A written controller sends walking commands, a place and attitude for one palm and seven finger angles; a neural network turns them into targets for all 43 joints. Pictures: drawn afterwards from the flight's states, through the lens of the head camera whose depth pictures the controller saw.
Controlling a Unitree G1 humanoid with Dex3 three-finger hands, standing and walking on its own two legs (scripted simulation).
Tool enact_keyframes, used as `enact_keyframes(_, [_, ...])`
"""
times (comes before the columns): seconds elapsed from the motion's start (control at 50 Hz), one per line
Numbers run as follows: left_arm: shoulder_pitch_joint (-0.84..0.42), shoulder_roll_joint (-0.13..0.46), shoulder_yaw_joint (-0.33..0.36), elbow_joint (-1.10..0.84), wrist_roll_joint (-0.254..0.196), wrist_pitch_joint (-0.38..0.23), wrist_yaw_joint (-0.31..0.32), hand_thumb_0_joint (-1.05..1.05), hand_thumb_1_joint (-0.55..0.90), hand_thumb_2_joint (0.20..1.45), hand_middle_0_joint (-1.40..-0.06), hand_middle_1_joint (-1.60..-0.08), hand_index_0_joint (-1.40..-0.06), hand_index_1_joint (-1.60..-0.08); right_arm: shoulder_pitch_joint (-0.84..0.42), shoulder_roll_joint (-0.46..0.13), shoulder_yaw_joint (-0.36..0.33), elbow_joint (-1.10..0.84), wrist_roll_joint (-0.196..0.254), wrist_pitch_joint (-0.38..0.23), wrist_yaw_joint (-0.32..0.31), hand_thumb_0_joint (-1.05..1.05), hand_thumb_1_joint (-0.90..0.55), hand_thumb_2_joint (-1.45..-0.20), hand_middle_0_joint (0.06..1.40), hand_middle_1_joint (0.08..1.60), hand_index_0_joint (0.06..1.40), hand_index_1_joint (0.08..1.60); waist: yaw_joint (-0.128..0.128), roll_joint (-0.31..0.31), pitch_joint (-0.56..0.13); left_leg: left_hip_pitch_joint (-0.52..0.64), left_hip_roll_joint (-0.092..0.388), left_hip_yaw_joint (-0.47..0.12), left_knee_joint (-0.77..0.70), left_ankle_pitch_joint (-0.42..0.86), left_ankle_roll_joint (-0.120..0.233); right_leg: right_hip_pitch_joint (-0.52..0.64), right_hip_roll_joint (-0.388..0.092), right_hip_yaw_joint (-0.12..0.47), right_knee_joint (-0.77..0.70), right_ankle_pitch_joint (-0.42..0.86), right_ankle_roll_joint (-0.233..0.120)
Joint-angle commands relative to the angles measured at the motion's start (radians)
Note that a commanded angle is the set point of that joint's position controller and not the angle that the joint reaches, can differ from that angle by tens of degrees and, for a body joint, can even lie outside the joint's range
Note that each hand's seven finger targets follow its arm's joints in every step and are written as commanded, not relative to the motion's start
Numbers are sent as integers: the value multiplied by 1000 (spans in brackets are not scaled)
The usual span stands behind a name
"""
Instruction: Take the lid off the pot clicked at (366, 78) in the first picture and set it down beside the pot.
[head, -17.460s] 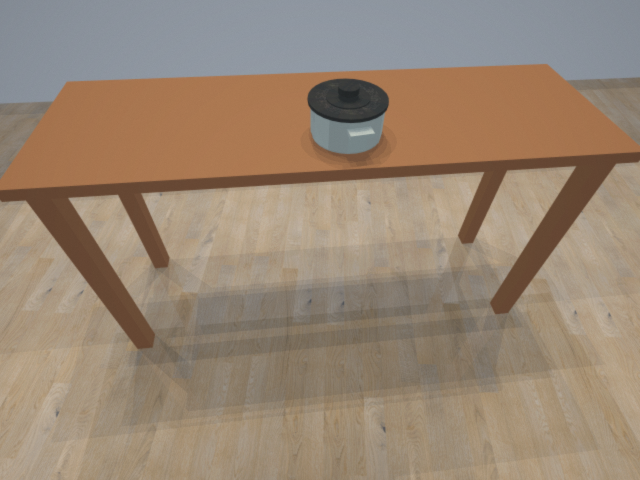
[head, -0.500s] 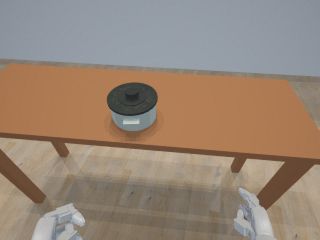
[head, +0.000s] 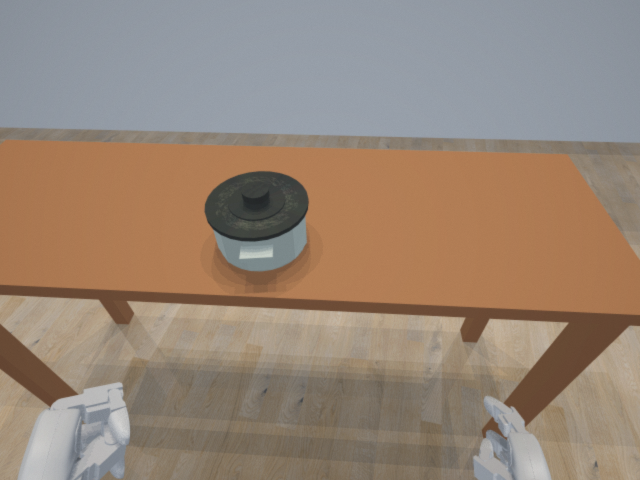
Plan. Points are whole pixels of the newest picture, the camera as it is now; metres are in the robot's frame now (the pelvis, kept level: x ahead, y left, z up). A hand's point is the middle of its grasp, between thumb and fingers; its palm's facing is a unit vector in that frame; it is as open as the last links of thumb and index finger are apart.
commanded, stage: raise the hand higher, near the body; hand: left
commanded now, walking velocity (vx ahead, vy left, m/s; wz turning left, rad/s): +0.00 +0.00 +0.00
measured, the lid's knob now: (255, 192) +0.53 +0.17 +0.07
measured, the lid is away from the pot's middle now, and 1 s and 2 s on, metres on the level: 0.00 0.00 0.00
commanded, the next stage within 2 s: reach forward and open the fingers in 0.40 s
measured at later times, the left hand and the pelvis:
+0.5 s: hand (108, 385) +0.17 +0.24 +0.11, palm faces +0.31 -0.86 -0.40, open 3.1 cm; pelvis +0.01 +0.01 +0.00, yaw +0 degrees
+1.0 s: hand (99, 374) +0.19 +0.26 +0.10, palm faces -0.22 -0.07 -0.97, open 4.2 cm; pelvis -0.02 +0.00 +0.00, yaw +2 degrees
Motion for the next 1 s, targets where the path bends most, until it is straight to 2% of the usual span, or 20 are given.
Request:
enact_keyframes(0.0, [20, 145, 110, -279, -9, -67, 13, 0, 900, 900, -1300, -1500, -1300, -1500, -131, -86, -30, -181, -1, -65, 4, 0, -900, -900, 200, 300, 200, 300, 14, 32, -68, 160, 12, -29, -33, 223, 12, -134, -28, 17, -74, 244, 16])
enact_keyframes(0.06, [16, 143, 128, -233, -13, -57, 11, 0, 900, 900, -1300, -1500, -1300, -1500, -136, -85, -31, -178, 1, -48, 6, 0, -900, -900, 200, 300, 200, 300, 11, -35, -22, 133, 14, -29, -34, 219, 11, -146, -24, 12, -78, 255, 18])
enact_keyframes(0.18, [-58, 149, 117, -340, -17, -69, 11, 0, 900, 900, -1300, -1500, -1300, -1500, -130, -88, -18, -197, -1, -46, 10, 0, -900, -900, 200, 300, 200, 300, 7, 46, -50, 164, 18, -39, -37, 211, 7, -142, -24, 19, -80, 227, 15])
enact_keyframes(0.24, [-68, 163, 132, -384, -19, -71, 17, 0, 900, 900, -1300, -1500, -1300, -1500, -125, -86, -13, -201, -5, -49, 14, 0, -900, -900, 200, 300, 200, 300, 8, 31, -87, 167, 17, -50, -32, 239, 4, -118, -22, 14, -65, 250, 13])
enact_keyframes(0.34, [-83, 141, 126, -343, -24, -62, 13, 0, 900, 900, -1300, -1500, -1300, -1500, -135, -89, -14, -198, 0, -32, 19, 0, -900, -900, 200, 300, 200, 300, 2, -15, -41, 148, 22, -46, -36, 220, 3, -139, -22, 13, -73, 243, 15])
enact_keyframes(0.42, [-120, 196, 182, -392, -25, -75, 23, 0, 900, 900, -1300, -1500, -1300, -1500, -138, -91, -12, -191, -3, -37, 15, 0, -900, -900, 200, 300, 200, 300, 13, 24, -59, 160, 19, -49, -34, 204, 3, -137, -20, 19, -78, 228, 13])
enact_keyframes(0.48, [-119, 172, 165, -400, -29, -79, 24, 0, 900, 900, -1300, -1500, -1300, -1500, -136, -86, -10, -193, -2, -42, 16, 0, -900, -900, 200, 300, 200, 300, 12, 5, -70, 164, 23, -51, -33, 223, 3, -127, -23, 17, -70, 238, 14])
enact_keyframes(0.5, [-195, 382, 107, -436, 395, 4, 49, 0, 873, 904, -1282, -1476, -1282, -1476, -153, -150, 2, -199, -17, 12, 33, 0, -900, -900, 200, 300, 200, 300, 9, 70, -53, 38, 2, -25, 5, 260, 14, -221, -1, 23, 6, 249, 15])
enact_keyframes(0.54, [-234, 287, 79, -499, 410, 78, 70, 0, 817, 920, -1257, -1404, -1257, -1404, -173, -117, -4, -243, -7, 51, 50, 0, -900, -900, 200, 300, 200, 300, 4, 110, -54, 13, 4, -20, 10, 282, 6, -218, -7, -12, 24, 233, -3])
enact_keyframes(0.58, [-74, 329, 89, -395, 578, 137, 70, 0, 755, 948, -1237, -1323, -1237, -1323, -171, -128, -18, -235, -6, 96, 64, 0, -900, -900, 200, 300, 200, 300, 47, 96, -110, 8, 10, -16, 22, 247, 2, -214, 5, 11, 36, 189, -11])
enact_keyframes(0.66, [-197, 473, 119, -406, 752, 207, 27, 0, 621, 1032, -1194, -1181, -1194, -1181, -244, -144, -10, -265, 9, 176, 68, 0, -900, -900, 200, 300, 200, 300, 42, 2, -201, -17, -5, -17, 42, 182, 9, -185, -1, 55, 48, 177, -6])
enact_keyframes(0.7, [-285, 511, 103, -346, 802, 216, -7, 0, 554, 1076, -1173, -1110, -1173, -1110, -244, -142, -9, -245, 20, 180, 60, 0, -900, -900, 200, 300, 200, 300, 30, -7, -205, -3, -7, -31, 43, 148, 17, -200, -13, 57, 28, 152, 7])
enact_keyframes(0.76, [-364, 553, 87, -240, 811, 214, -90, 0, 456, 1137, -1141, -1003, -1141, -1003, -244, -145, -10, -222, 38, 172, 51, 0, -900, -900, 200, 300, 200, 300, 16, -17, -195, 8, -18, -43, 44, 132, 29, -200, -17, 57, 8, 164, 21])
enact_keyframes(0.84, [-453, 527, 23, -237, 745, 187, -209, 0, 329, 1207, -1096, -861, -1096, -861, -263, -147, -14, -233, 49, 152, 44, 0, -900, -900, 200, 300, 200, 300, -11, -44, -157, 27, -33, -44, 44, 152, 41, -189, -23, 50, -5, 249, 37])
enact_keyframes(0.86, [-497, 600, 70, -238, 751, 170, -229, 0, 298, 1222, -1084, -826, -1084, -826, -257, -154, -10, -217, 43, 150, 40, 0, -900, -900, 200, 300, 200, 300, -1, -35, -173, 38, -36, -50, 38, 169, 41, -189, -26, 51, -13, 262, 40])
enact_keyframes(0.88, [-515, 591, 55, -256, 742, 155, -246, 0, 267, 1235, -1072, -790, -1072, -790, -261, -151, -14, -225, 44, 145, 37, 0, -900, -900, 200, 300, 200, 300, -9, -12, -167, 46, -36, -53, 34, 172, 43, -175, -24, 49, -13, 270, 39])
enact_keyframes(0.92, [-603, 682, 121, -258, 778, 130, -270, 0, 208, 1257, -1047, -720, -1047, -720, -292, -149, -2, -216, 36, 131, 34, 0, -900, -900, 200, 300, 200, 300, 5, 34, -168, 67, -43, -54, 39, 189, 44, -192, -17, 59, -31, 279, 31])
enact_keyframes(0.94, [-587, 662, 106, -219, 776, 121, -278, 0, 179, 1266, -1035, -684, -1035, -684, -253, -140, -2, -213, 34, 133, 33, 0, -900, -900, 200, 300, 200, 300, 0, 18, -163, 59, -38, -54, 32, 196, 43, -164, -22, 45, -20, 277, 33])
enact_keyframes(0.96, [-611, 707, 152, -195, 788, 107, -282, 0, 150, 1274, -1022, -649, -1022, -649, -247, -147, 0, -197, 33, 139, 36, 0, -900, -900, 200, 300, 200, 300, 11, 26, -150, 62, -40, -55, 24, 208, 40, -176, -21, 42, -36, 276, 30])
enact_keyframes(0.98, [-585, 668, 136, -154, 778, 103, -284, 0, 121, 1281, -1008, -613, -1008, -613, -239, -144, -7, -202, 35, 143, 40, 0, -900, -900, 200, 300, 200, 300, 6, 20, -125, 55, -37, -54, 21, 195, 38, -172, -17, 36, -38, 263, 28])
